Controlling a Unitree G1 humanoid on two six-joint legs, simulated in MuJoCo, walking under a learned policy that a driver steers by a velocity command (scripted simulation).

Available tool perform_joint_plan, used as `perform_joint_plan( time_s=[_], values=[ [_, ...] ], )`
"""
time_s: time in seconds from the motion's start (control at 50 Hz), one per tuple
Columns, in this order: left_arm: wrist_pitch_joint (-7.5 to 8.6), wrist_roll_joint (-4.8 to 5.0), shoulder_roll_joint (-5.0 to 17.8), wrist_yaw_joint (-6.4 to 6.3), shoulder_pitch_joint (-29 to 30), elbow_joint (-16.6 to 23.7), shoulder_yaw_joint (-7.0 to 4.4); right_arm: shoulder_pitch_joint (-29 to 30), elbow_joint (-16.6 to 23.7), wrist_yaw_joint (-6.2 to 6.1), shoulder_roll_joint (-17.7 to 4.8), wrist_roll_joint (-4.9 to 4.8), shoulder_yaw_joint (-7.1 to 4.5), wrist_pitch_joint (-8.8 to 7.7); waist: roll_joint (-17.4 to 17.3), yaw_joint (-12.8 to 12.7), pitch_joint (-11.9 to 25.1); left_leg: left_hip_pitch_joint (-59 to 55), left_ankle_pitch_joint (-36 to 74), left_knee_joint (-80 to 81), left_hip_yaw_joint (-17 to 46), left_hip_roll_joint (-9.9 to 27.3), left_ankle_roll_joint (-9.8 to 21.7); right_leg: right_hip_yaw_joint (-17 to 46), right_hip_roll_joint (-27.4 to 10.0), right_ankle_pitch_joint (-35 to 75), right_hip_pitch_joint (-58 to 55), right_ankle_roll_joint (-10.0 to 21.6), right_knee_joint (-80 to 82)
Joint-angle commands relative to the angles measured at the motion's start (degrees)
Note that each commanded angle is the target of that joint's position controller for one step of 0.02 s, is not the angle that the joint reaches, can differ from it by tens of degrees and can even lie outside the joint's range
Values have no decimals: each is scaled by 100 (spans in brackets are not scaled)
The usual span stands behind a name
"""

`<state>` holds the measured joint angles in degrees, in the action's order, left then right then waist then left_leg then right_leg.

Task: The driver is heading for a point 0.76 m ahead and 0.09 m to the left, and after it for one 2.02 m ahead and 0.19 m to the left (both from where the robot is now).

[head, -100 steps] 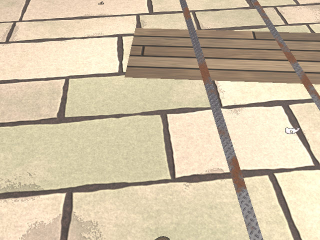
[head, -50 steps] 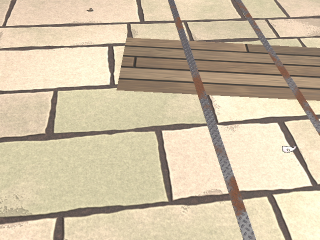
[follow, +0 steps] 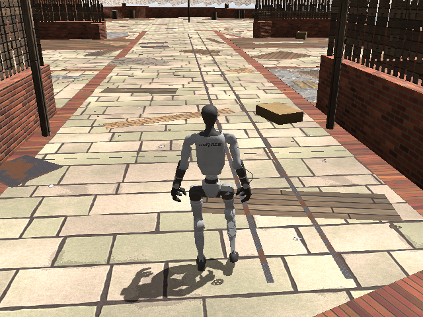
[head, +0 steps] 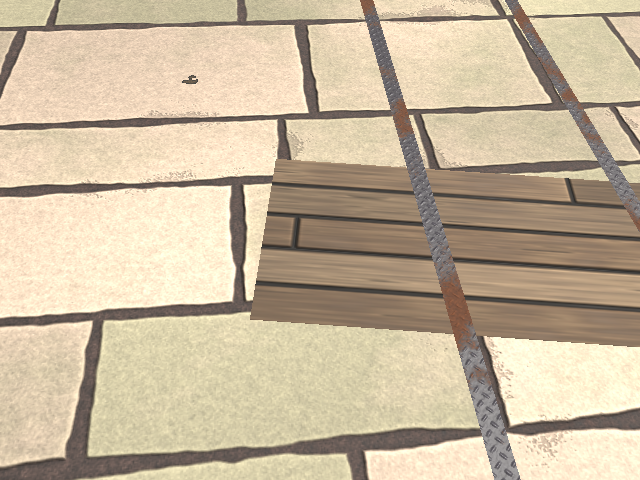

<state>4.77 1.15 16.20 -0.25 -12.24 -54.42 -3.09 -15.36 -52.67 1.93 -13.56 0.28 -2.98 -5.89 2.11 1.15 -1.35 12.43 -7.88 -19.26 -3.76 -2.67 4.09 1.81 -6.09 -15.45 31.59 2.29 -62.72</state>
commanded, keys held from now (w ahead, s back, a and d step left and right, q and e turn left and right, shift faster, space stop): w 0.44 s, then w+q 0.56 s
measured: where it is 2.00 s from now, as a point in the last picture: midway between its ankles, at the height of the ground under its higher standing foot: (257, 261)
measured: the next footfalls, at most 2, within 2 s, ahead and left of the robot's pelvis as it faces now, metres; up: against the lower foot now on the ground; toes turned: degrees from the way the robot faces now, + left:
right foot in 0.36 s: +0.37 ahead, -0.16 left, +0.00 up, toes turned -3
left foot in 0.92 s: +0.66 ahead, +0.10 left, +0.00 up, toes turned +15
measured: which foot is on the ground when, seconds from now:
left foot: down 0.00-0.36, up 0.38-0.90, down 0.92-1.00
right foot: up 0.00-0.34, down 0.36-0.94, up 0.96-1.00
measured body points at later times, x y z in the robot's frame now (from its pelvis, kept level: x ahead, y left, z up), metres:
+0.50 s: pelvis +0.28 -0.07 -0.01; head +0.31 -0.08 +0.44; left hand +0.38 +0.20 -0.13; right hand +0.33 -0.34 -0.15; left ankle +0.19 +0.08 -0.65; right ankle +0.33 -0.15 -0.75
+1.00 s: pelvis +0.55 +0.00 -0.03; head +0.59 +0.01 +0.42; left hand +0.53 +0.28 -0.16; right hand +0.78 -0.22 -0.13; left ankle +0.62 +0.09 -0.75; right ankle +0.40 -0.17 -0.65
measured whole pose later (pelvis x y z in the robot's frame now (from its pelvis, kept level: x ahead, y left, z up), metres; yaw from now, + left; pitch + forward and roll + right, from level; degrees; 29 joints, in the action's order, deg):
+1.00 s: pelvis +0.55 +0.00 -0.03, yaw +15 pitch +2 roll -1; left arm 4.9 1.0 15.3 -0.6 -15.2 -53.8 -3.2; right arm -6.7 -43.7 2.3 -15.5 -1.0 -4.7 -3.5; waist -0.4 -0.7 -3.4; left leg 26.9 -10.2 -35.3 -2.7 -3.4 6.1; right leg -2.7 -2.2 -26.9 12.2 -0.2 -64.5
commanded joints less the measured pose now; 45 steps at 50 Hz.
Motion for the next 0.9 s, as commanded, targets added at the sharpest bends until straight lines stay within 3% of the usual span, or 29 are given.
perform_joint_plan(
  time_s=[0.02, 0.14, 0.24, 0.3, 0.32, 0.34, 0.36, 0.38, 0.4, 0.42, 0.44, 0.46, 0.5, 0.54, 0.58, 0.64, 0.7, 0.8, 0.82, 0.86, 0.88, 0.9],
  values=[
    [-66, -58, 243, -31, -166, 243, -87, -32, 208, -79, -812, -1, -169, -99, -552, -185, 86, -400, 1112, 1218, 1282, 1549, 950, 145, -280, 664, 639, -127, 521],
    [7, -55, 108, 54, 1028, 604, -43, -522, -7, -220, -905, -66, -170, -12, -564, 136, -205, -616, 815, 1384, 756, 1353, 727, -83, -44, 2134, 658, -206, 2457],
    [70, 0, 152, 202, 1708, 897, -2, -934, -267, -256, -959, -119, -211, 101, -559, 289, -429, -1427, 943, 1080, 751, 1689, 689, -98, 82, 1824, 787, -50, 3145],
    [126, 10, 345, 275, 1487, 920, -63, -807, -281, -288, -1063, -139, -266, 183, -670, 46, -239, -1783, 1841, 588, 767, 1842, 551, -213, 247, 1219, 252, 162, 3360],
    [137, 4, 476, 270, 1084, 823, -137, -677, -249, -291, -1105, -137, -275, 212, -741, -206, 22, -1752, 2784, 107, 663, 1753, 470, -386, 436, 1114, -416, 262, 3428],
    [135, -8, 699, 240, 207, 538, -275, -607, -218, -290, -1004, -118, -235, 247, -666, -617, 538, -1495, 3406, -903, 438, 1450, 326, -527, 619, 1189, -1602, 411, 3496],
    [128, -68, 1100, 188, -871, 283, -408, -657, -92, -295, -829, -38, -140, 252, -203, -963, 1361, -395, 2321, -2556, 189, 1110, 118, 359, -164, 1283, -3376, 752, 3303],
    [85, -93, 1568, 187, -1420, 126, -518, -1359, -55, -223, -76, -21, 77, 126, 1272, -664, 2108, 2014, -1019, -4746, 164, 22, -312, 3099, -1511, 172, -5429, 1699, 3857],
    [88, -41, 1058, 199, -1345, 149, -353, -1087, -107, -200, -463, -128, 3, -22, 1043, -802, 2189, 2712, -2497, -5554, 1027, 59, -232, 3982, -1579, -381, -5431, 1646, 4523],
    [109, -27, 806, 187, -830, 236, -268, -576, 72, -177, -852, -285, -105, -117, 786, -713, 1345, 3169, -2155, -5773, 1025, 381, -115, 3161, -1424, -323, -4723, 1367, 4597],
    [115, -56, 631, 182, -334, 369, -208, -233, 157, -206, -886, -294, -107, -144, 319, -542, 880, 3033, -1598, -5537, 853, 715, -76, 2428, -1219, 121, -3870, 1204, 4716],
    [129, -110, 441, 194, 10, 416, -156, -81, 158, -243, -840, -227, -143, -109, 76, -375, 504, 2783, -1217, -5171, 802, 919, -92, 1844, -1036, 554, -3087, 1103, 4919],
    [184, -186, 257, 207, 186, 368, -109, -339, 68, -265, -613, -203, -163, 80, 286, -91, 352, 2133, -845, -4767, 883, 1139, -104, 1167, -794, 841, -2333, 973, 5282],
    [233, -195, 385, 167, 36, 245, -147, -346, 75, -277, -457, -217, -157, 210, 240, -32, 168, 2179, -600, -4539, 926, 1153, -161, 708, -768, 1130, -2073, 1015, 5534],
    [250, -215, 516, 92, -111, 160, -187, -39, 198, -286, -494, -191, -187, 257, 107, -75, 4, 2610, -84, -4120, 1077, 1116, -225, 384, -782, 1417, -2180, 1005, 5653],
    [229, -211, 547, 5, -186, 126, -183, 307, 325, -234, -471, -159, -206, 224, 68, -144, -63, 2851, 863, -3260, 1100, 979, -267, -170, -682, 1776, -2430, 842, 5693],
    [206, -180, 589, -54, -288, 106, -170, 866, 525, -138, -354, -135, -145, 199, 45, -333, -218, 2668, 1482, -2387, 689, 902, -259, -662, -600, 1849, -2517, 690, 5777],
    [14, -102, 706, -91, -798, -70, -214, 1639, 1008, 48, -253, -143, -55, 205, -61, -603, -481, 3141, 979, -1700, 318, 805, -106, -980, -958, 2536, -3692, 646, 5352],
    [-39, -84, 747, -98, -799, -66, -230, 1699, 1105, 94, -274, -151, -59, 207, -28, -573, -478, 3130, 702, -1638, 212, 751, -47, -1037, -1030, 2905, -3871, 614, 5168],
    [-126, -61, 904, -138, -621, 27, -276, 1537, 1222, 168, -418, -162, -125, 219, 178, -348, -239, 2557, 135, -1595, -124, 466, 138, -1226, -1069, 4645, -4009, 489, 4545],
    [-170, -56, 990, -170, -544, 80, -302, 1230, 1211, 183, -554, -162, -197, 238, 325, -140, 20, 2041, -150, -1651, -298, 247, 254, -1303, -1058, 5633, -4017, 422, 3992],
    [-218, -58, 1042, -194, -449, 132, -314, 569, 1092, 178, -779, -180, -322, 250, 361, 239, 394, 1162, -207, -1542, -389, 11, 411, -1386, -965, 6144, -3839, 324, 3067]
  ],
)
